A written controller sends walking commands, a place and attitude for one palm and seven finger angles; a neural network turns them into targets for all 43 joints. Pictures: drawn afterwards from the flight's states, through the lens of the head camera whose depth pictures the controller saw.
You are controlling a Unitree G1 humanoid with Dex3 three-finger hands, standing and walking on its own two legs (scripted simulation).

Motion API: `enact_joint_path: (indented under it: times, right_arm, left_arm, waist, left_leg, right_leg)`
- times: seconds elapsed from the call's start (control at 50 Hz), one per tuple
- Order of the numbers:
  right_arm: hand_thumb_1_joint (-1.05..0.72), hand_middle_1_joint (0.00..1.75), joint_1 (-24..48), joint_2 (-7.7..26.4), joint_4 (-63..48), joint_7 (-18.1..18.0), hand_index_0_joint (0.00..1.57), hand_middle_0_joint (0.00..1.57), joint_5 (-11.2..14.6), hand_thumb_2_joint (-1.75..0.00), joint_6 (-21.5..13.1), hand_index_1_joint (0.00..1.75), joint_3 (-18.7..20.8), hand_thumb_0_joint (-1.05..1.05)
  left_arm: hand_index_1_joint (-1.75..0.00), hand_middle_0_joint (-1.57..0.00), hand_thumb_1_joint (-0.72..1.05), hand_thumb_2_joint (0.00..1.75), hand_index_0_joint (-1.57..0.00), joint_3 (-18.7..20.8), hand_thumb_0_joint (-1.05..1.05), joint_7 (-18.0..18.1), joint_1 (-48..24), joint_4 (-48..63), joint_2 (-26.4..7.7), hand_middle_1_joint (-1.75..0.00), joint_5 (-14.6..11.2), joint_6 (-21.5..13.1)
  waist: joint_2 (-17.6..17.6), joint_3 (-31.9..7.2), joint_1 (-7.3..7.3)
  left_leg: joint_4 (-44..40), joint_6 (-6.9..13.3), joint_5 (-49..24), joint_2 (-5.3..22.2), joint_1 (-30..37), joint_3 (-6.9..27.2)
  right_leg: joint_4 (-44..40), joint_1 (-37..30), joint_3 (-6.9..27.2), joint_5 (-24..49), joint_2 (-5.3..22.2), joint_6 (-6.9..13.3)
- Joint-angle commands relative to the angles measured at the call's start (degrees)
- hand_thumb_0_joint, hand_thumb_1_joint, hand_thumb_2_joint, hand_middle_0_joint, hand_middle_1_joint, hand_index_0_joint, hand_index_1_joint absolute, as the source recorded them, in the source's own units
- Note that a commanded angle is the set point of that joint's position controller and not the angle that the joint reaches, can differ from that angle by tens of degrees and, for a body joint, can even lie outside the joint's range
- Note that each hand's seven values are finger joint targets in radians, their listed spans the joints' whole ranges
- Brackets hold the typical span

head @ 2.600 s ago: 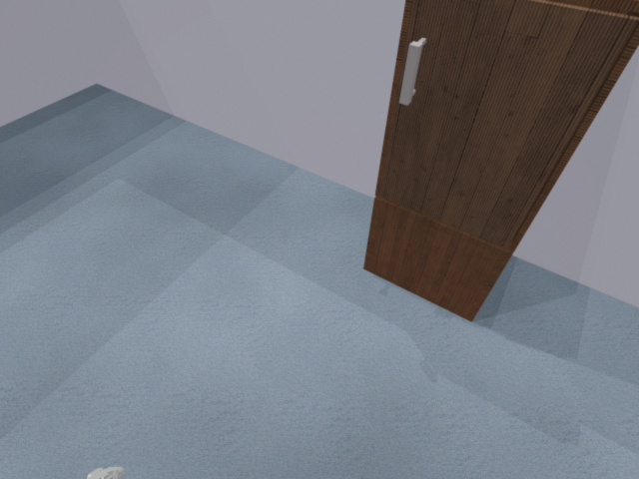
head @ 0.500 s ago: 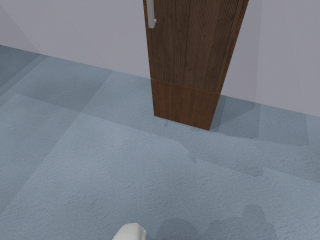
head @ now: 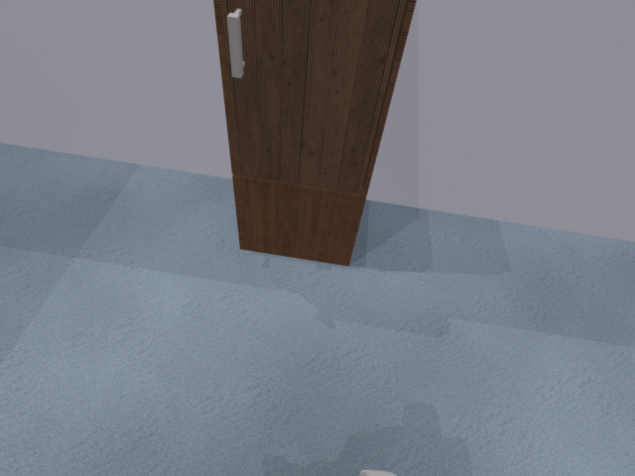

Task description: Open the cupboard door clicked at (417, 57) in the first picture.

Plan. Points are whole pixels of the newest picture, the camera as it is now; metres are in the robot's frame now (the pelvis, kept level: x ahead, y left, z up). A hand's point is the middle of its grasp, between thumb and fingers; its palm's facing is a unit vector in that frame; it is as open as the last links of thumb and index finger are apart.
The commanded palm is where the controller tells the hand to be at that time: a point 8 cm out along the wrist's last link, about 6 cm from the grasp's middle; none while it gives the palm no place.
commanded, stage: take the last steps up to it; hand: left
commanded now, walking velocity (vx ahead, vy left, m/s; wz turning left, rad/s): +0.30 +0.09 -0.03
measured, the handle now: (238, 43) +0.97 +0.26 +0.07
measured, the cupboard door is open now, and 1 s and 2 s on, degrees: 0 0 0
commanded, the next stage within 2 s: come to a stop and stand still in 1.12 s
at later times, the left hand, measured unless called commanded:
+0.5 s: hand out of the picture +0.03 +0.18 -0.17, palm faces +0.05 -0.98 -0.20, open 7.3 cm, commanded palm none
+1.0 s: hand (157, 342) +0.34 +0.28 -0.17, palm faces +0.05 -0.98 -0.19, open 7.3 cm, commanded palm none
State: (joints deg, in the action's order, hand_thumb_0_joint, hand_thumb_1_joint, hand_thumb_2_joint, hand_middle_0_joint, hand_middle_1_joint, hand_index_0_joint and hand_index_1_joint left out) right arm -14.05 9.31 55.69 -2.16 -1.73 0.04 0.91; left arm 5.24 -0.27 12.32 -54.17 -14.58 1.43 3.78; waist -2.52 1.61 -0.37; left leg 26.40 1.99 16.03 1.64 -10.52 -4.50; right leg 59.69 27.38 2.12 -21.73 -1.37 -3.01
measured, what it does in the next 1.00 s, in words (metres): walks ahead: right foot, then left foot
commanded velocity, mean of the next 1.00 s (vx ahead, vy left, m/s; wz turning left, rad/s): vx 0.29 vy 0.07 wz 0.00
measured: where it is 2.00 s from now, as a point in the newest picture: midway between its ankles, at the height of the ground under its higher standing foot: (275, 426)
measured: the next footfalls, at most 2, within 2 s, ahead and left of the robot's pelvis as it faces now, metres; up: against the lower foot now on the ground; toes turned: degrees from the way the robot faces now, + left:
right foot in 0.20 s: +0.01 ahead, -0.13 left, +0.00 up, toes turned -7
left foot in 0.62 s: +0.29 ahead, +0.17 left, +0.00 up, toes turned +9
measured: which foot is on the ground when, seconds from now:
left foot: down 0.00-0.20, up 0.22-0.60, down 0.62-1.00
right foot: up 0.00-0.18, down 0.20-0.62, up 0.64-1.00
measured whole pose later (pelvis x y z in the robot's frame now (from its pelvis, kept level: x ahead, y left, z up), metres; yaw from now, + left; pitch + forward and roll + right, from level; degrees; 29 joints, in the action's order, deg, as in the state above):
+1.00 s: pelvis +0.27 +0.11 +0.00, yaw -1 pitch -1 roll +2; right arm -17.2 8.2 61.3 -0.7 -1.8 -3.7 2.6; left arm 4.3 -0.2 12.4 -57.7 -9.1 2.1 0.0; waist -1.4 -0.4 0.1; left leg 20.5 5.0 13.3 -2.8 -6.8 -11.8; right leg 49.7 29.8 -4.5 -13.4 6.5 -0.6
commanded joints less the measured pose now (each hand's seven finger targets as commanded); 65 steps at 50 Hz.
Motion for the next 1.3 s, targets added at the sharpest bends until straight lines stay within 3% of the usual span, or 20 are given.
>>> enact_joint_path:
  times: [0.0,0.08,0.14,0.16,0.18,0.2,0.3,0.52,0.58,0.62,0.68,0.78,1.0,1.1,1.12,1.14,1.16,1.18,1.24,1.28]
  right_arm:
    - [-0.90,0.30,-6.50,10.33,-0.46,-0.40,0.20,0.20,-0.16,-0.90,-1.41,0.30,2.88,0.00]
    - [-0.90,0.30,-9.91,10.48,2.59,0.34,0.20,0.20,-0.24,-0.90,-1.41,0.30,2.98,0.00]
    - [-0.90,0.30,-9.04,9.10,4.12,0.64,0.20,0.20,0.29,-0.90,-1.43,0.30,2.51,0.00]
    - [-0.90,0.30,-8.98,6.84,4.20,0.96,0.20,0.20,0.79,-0.90,-1.80,0.30,2.06,0.00]
    - [-0.90,0.30,-7.58,3.44,2.55,1.38,0.20,0.20,1.18,-0.90,-2.24,0.30,1.26,0.00]
    - [-0.90,0.30,-1.68,5.95,-0.34,1.63,0.20,0.20,0.04,-0.90,-1.91,0.30,1.91,0.00]
    - [-0.90,0.30,-4.20,3.92,2.70,3.23,0.20,0.20,-0.36,-0.90,-0.35,0.30,2.88,0.00]
    - [-0.90,0.30,4.22,2.87,-2.31,5.50,0.20,0.20,0.76,-0.90,-1.11,0.30,2.56,0.00]
    - [-0.90,0.30,-13.44,8.13,2.93,4.03,0.20,0.20,-0.11,-0.90,-2.12,0.30,3.77,0.00]
    - [-0.90,0.30,-22.69,18.65,5.42,2.02,0.20,0.20,-0.20,-0.90,-2.39,0.30,5.75,0.00]
    - [-0.90,0.30,-7.13,10.11,2.53,1.24,0.20,0.20,0.52,-0.90,-3.02,0.30,3.68,0.00]
    - [-0.90,0.30,-1.49,5.17,2.14,1.07,0.20,0.20,0.41,-0.90,-4.32,0.30,2.86,0.00]
    - [-0.90,0.30,-9.66,5.74,5.32,0.97,0.20,0.20,0.07,-0.90,-4.24,0.30,3.28,0.00]
    - [-0.90,0.30,-10.96,4.91,7.34,0.73,0.20,0.20,0.08,-0.90,-3.60,0.30,2.51,0.00]
    - [-0.90,0.30,-10.50,4.50,7.39,0.81,0.20,0.20,0.58,-0.90,-3.76,0.30,2.34,0.00]
    - [-0.90,0.30,-10.38,3.03,6.52,1.08,0.20,0.20,1.24,-0.90,-4.13,0.30,2.01,0.00]
    - [-0.90,0.30,-10.70,1.42,4.87,1.38,0.20,0.20,1.24,-0.90,-4.51,0.30,1.57,0.00]
    - [-0.90,0.30,-7.29,3.76,4.26,1.28,0.20,0.20,1.08,-0.90,-3.61,0.30,1.91,0.00]
    - [-0.90,0.30,-4.88,0.38,4.20,1.21,0.20,0.20,0.65,-0.90,-1.96,0.30,1.60,0.00]
    - [-0.90,0.30,-8.67,-2.15,5.83,0.96,0.20,0.20,1.05,-0.90,-0.38,0.30,0.98,0.00]
  left_arm:
    - [-0.30,-0.20,0.90,0.90,-0.20,-1.35,0.00,-0.53,-3.02,3.37,-0.20,-0.30,0.22,-1.61]
    - [-0.30,-0.20,0.90,0.90,-0.20,-2.43,0.00,-0.73,-4.61,2.59,0.90,-0.30,0.20,-2.83]
    - [-0.30,-0.20,0.90,0.90,-0.20,-2.15,0.00,-0.43,2.56,-0.83,1.17,-0.30,0.01,-4.05]
    - [-0.30,-0.20,0.90,0.90,-0.20,-1.57,0.00,0.12,6.51,-2.63,-1.12,-0.30,0.14,-4.80]
    - [-0.30,-0.20,0.90,0.90,-0.20,-0.39,0.00,0.88,12.79,-4.62,-6.86,-0.30,0.52,-5.58]
    - [-0.30,-0.20,0.90,0.90,-0.20,0.06,0.00,1.25,17.49,-5.68,-9.44,-0.30,-0.19,-5.23]
    - [-0.30,-0.20,0.90,0.90,-0.20,-1.47,0.00,1.72,9.74,-5.04,-1.72,-0.30,-0.01,-6.98]
    - [-0.30,-0.20,0.90,0.90,-0.20,-1.11,0.00,2.14,13.13,-8.96,-4.49,-0.30,0.69,-8.11]
    - [-0.30,-0.20,0.90,0.90,-0.20,-0.85,0.00,1.86,12.74,-9.06,-4.10,-0.30,0.49,-7.53]
    - [-0.30,-0.20,0.90,0.90,-0.20,-1.53,0.00,0.95,15.35,-6.12,1.82,-0.30,-0.95,-6.93]
    - [-0.30,-0.20,0.90,0.90,-0.20,-1.40,0.00,0.14,8.02,-5.60,1.50,-0.30,-0.35,-6.86]
    - [-0.30,-0.20,0.90,0.90,-0.20,-1.43,0.00,-0.05,13.58,-7.26,4.72,-0.30,0.61,-4.35]
    - [-0.30,-0.20,0.90,0.90,-0.20,-1.38,0.00,-0.36,-2.58,0.21,3.97,-0.30,0.60,-4.80]
    - [-0.30,-0.20,0.90,0.90,-0.20,-1.43,0.00,-0.08,1.08,-1.22,3.91,-0.30,0.55,-5.90]
    - [-0.30,-0.20,0.90,0.90,-0.20,-1.11,0.00,0.13,6.20,-3.04,2.51,-0.30,0.56,-6.46]
    - [-0.30,-0.20,0.90,0.90,-0.20,-0.35,0.00,0.66,13.28,-5.25,-1.27,-0.30,0.61,-7.18]
    - [-0.30,-0.20,0.90,0.90,-0.20,0.59,0.00,1.01,18.87,-6.60,-6.24,-0.30,0.06,-7.52]
    - [-0.30,-0.20,0.90,0.90,-0.20,0.65,0.00,1.46,19.28,-7.08,-6.26,-0.30,-0.53,-7.58]
    - [-0.30,-0.20,0.90,0.90,-0.20,-0.89,0.00,2.57,6.97,-4.01,0.34,-0.30,0.00,-7.17]
    - [-0.30,-0.20,0.90,0.90,-0.20,-1.72,0.00,2.93,1.74,-2.97,1.30,-0.30,0.38,-6.65]
  waist:
    - [11.76,-0.73,2.95]
    - [12.44,1.64,3.71]
    - [8.19,-0.07,-0.37]
    - [3.22,-1.02,-1.93]
    - [-10.79,-1.87,-4.53]
    - [-8.65,0.85,-6.75]
    - [-4.29,9.02,-0.61]
    - [-7.55,8.38,-0.49]
    - [1.47,-2.28,7.04]
    - [23.46,-12.60,7.94]
    - [10.66,-2.81,3.88]
    - [8.22,1.18,-1.77]
    - [3.74,5.26,2.01]
    - [4.61,3.05,0.07]
    - [2.84,-0.27,-2.35]
    - [-3.72,-5.34,-4.55]
    - [-12.04,-8.21,-4.69]
    - [-9.38,-7.79,-5.95]
    - [1.88,-0.28,-1.00]
    - [-0.74,-0.33,1.92]
  left_leg:
    - [-10.09,8.02,-14.20,14.10,6.97,10.99]
    - [-12.11,7.59,-1.99,14.13,3.50,12.69]
    - [-5.61,4.30,1.72,10.74,-2.22,8.57]
    - [1.12,1.90,4.46,7.97,-11.26,4.96]
    - [15.76,-1.42,12.34,1.43,-25.09,-2.70]
    - [24.79,-2.30,18.54,1.84,-31.04,0.11]
    - [33.45,-3.71,-0.07,5.85,-29.75,2.40]
    - [14.82,-2.15,-5.15,4.43,-18.78,-3.12]
    - [6.40,-0.38,-4.46,0.87,7.38,-4.27]
    - [-7.99,7.50,-2.73,22.35,20.89,29.05]
    - [-13.63,6.58,11.65,19.88,2.82,21.21]
    - [-17.78,6.54,4.57,14.48,-10.04,8.61]
    - [-16.52,10.01,-7.16,16.14,5.25,7.20]
    - [-4.36,6.12,-22.12,12.28,4.85,1.40]
    - [3.61,4.08,-25.92,9.83,2.17,-1.36]
    - [15.08,1.52,-18.68,5.86,-7.98,-4.80]
    - [29.75,-1.23,10.62,-0.77,-20.89,-7.30]
    - [39.10,-0.88,18.48,0.30,-22.42,-1.14]
    - [36.66,-2.09,9.57,4.70,-20.20,3.96]
    - [24.35,-3.39,9.06,4.22,-11.20,2.58]
  right_leg:
    - [-8.38,1.81,-3.65,-3.77,2.11,0.47]
    - [-20.75,-5.59,-6.83,-5.84,2.23,2.36]
    - [-37.00,-20.09,-8.21,4.35,2.04,3.25]
    - [-40.30,-31.13,-2.59,4.66,7.23,5.01]
    - [-46.28,-41.06,14.63,1.41,21.31,10.02]
    - [-49.02,-36.55,22.07,-1.24,28.25,14.04]
    - [-51.74,-22.03,6.13,3.03,20.47,10.43]
    - [-46.97,-20.34,-5.07,20.48,19.11,7.27]
    - [-21.96,-15.73,-10.32,27.53,14.74,5.03]
    - [12.24,3.41,-8.60,-13.85,1.33,3.10]
    - [19.57,8.45,-3.00,-0.38,9.09,4.79]
    - [7.89,0.60,-4.40,5.37,9.81,3.22]
    - [-17.81,4.45,-5.87,6.41,8.15,2.87]
    - [-29.65,-9.27,-10.01,9.08,3.43,4.70]
    - [-33.15,-18.39,-8.91,13.53,3.77,5.89]
    - [-33.85,-31.38,2.08,19.67,12.58,9.55]
    - [-38.75,-41.26,18.90,30.98,24.97,17.07]
    - [-41.72,-36.63,21.64,30.46,27.31,19.82]
    - [-43.08,-20.69,7.48,34.84,21.99,15.92]
    - [-41.64,-13.56,-0.69,43.08,18.47,13.49]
